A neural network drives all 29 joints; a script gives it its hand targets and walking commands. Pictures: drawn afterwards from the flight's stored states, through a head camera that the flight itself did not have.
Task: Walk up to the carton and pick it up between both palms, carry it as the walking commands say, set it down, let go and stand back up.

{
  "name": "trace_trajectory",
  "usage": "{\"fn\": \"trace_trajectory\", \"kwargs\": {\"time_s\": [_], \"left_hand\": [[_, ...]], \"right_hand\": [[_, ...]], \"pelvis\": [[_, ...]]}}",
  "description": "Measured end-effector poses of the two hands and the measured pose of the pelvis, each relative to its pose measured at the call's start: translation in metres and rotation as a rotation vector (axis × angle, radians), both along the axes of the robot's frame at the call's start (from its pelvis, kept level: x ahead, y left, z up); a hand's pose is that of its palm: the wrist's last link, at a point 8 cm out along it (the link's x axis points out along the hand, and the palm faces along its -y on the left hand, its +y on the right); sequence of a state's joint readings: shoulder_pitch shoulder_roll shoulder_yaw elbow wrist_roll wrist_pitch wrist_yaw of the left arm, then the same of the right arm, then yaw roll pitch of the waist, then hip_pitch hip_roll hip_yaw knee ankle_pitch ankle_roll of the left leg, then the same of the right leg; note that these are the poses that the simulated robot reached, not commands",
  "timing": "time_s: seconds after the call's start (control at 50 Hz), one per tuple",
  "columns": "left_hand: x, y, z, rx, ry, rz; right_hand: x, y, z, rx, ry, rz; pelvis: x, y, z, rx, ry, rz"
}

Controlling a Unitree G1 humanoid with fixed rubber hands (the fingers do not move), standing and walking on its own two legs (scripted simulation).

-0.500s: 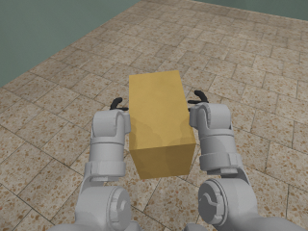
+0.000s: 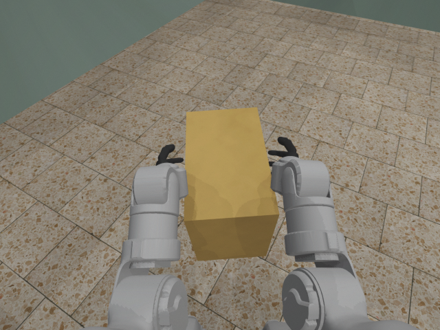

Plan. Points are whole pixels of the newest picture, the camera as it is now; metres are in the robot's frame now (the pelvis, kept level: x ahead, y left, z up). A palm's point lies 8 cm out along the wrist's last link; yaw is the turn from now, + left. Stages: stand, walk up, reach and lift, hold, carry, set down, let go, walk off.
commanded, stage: carry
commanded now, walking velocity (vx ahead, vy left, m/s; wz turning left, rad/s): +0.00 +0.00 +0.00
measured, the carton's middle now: (226, 185) +0.38 +0.01 +0.02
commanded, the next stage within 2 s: none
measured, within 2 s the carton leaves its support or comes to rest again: neither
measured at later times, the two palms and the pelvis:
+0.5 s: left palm (167, 179) +0.34 +0.12 +0.09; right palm (290, 174) +0.35 -0.10 +0.10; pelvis +0.01 +0.00 +0.00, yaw +0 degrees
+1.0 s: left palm (147, 192) +0.32 +0.15 +0.09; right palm (272, 184) +0.34 -0.06 +0.09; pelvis +0.01 +0.03 +0.00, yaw +1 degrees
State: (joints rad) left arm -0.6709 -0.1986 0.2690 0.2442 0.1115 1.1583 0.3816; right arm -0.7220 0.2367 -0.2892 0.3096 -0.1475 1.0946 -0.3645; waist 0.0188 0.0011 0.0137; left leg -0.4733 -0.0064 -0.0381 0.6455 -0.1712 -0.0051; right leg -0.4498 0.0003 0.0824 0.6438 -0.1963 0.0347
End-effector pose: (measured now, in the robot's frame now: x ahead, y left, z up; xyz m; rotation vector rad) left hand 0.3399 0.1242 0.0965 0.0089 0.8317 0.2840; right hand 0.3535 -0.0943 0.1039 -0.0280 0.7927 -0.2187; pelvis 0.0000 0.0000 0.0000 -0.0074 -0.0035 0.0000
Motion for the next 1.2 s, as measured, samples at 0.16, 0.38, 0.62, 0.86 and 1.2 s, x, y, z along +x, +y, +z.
{"fn": "trace_trajectory", "kwargs": {"time_s": [0.16, 0.38, 0.62, 0.86, 1.2], "left_hand": [[0.002, -0.003, 0.000, 0.001, -0.003, -0.007], [0.001, -0.003, -0.001, 0.003, -0.006, -0.013], [-0.003, 0.000, 0.002, 0.012, -0.018, -0.010], [-0.022, 0.018, -0.011, 0.021, 0.024, 0.000], [-0.019, 0.031, -0.002, 0.007, 0.026, 0.044]], "right_hand": [[0.000, -0.003, 0.000, 0.002, -0.002, -0.006], [-0.002, -0.004, -0.002, 0.003, -0.003, -0.011], [-0.006, 0.000, -0.001, 0.015, -0.014, -0.011], [-0.021, 0.018, -0.016, 0.015, 0.028, 0.015], [-0.014, 0.032, -0.007, 0.012, 0.031, 0.029]], "pelvis": [[0.003, 0.000, 0.001, 0.001, 0.000, -0.001], [0.006, 0.001, 0.001, 0.002, -0.002, -0.004], [0.010, 0.005, 0.002, 0.011, 0.008, 0.003], [0.011, 0.021, -0.001, 0.017, 0.021, 0.009], [0.010, 0.027, 0.002, 0.011, 0.030, 0.005]]}}
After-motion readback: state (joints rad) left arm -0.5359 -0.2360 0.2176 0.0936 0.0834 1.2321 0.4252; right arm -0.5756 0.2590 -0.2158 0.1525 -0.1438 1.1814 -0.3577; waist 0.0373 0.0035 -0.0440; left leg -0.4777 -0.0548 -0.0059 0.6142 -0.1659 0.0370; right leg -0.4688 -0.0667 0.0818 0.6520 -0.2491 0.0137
